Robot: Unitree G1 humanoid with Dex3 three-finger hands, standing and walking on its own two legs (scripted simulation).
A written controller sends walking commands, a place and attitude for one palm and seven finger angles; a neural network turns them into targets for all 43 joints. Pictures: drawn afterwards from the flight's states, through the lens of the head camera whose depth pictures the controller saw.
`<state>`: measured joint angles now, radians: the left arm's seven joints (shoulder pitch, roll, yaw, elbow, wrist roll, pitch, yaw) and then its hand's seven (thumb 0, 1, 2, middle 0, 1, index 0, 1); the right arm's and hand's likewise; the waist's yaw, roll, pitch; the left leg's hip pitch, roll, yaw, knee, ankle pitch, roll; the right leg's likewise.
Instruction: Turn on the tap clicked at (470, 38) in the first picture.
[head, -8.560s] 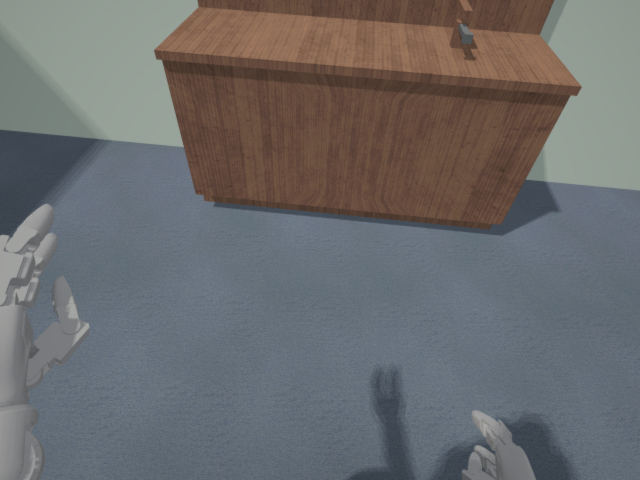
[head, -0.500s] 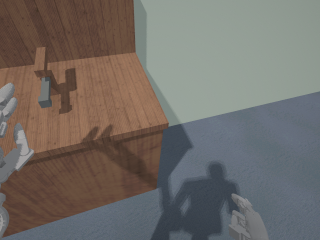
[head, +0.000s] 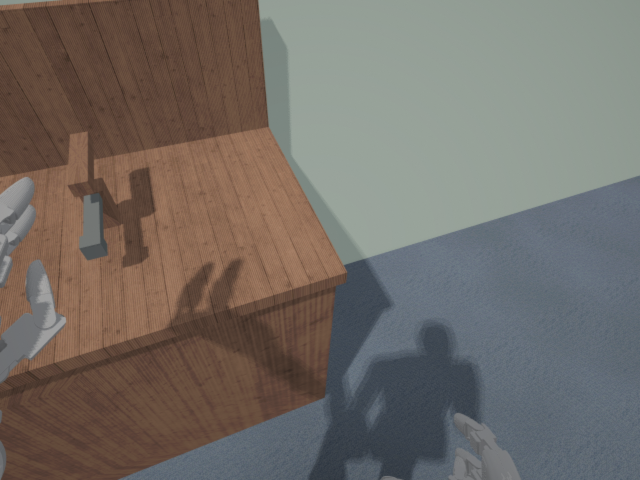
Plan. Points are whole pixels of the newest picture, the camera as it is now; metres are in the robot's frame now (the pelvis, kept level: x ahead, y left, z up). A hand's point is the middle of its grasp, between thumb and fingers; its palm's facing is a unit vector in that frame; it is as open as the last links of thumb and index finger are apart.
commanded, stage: shuffle to correct the standing spot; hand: left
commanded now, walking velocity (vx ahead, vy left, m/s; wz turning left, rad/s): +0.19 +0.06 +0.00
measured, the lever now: (93, 246) +0.41 +0.36 +0.03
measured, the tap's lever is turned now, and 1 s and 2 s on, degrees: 0 0 0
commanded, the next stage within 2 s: come to a stop and stand still in 0.32 s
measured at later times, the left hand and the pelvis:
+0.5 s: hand (40, 238) +0.29 +0.30 +0.19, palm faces +0.47 -0.79 -0.40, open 7.4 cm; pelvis +0.07 +0.04 -0.01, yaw +2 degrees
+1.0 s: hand (34, 234) +0.30 +0.31 +0.18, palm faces +0.45 -0.79 -0.41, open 7.4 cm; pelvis +0.08 +0.04 +0.00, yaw +2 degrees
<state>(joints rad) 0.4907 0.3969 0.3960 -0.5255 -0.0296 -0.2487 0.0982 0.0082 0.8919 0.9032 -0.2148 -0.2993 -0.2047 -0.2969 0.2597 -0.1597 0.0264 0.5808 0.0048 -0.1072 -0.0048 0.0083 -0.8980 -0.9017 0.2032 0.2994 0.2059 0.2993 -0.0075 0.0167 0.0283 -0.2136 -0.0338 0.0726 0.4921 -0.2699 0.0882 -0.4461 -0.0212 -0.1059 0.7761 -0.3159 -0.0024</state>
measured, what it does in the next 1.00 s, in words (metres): steps on the spot: right foot, then left foot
